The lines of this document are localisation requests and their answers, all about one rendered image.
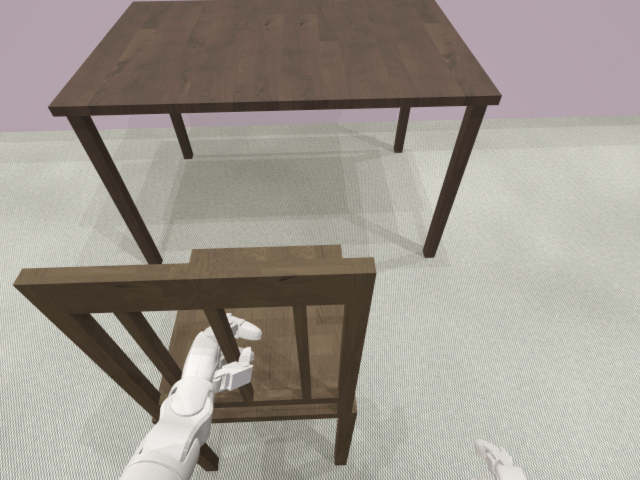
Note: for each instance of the chair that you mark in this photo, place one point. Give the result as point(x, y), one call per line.
point(311, 305)

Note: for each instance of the left robot hand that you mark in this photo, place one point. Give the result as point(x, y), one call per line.
point(205, 357)

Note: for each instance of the table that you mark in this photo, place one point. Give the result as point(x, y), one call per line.
point(206, 56)

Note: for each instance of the robot left forearm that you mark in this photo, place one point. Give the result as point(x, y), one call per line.
point(170, 451)

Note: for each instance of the right robot hand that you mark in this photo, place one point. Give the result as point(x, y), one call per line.
point(498, 461)

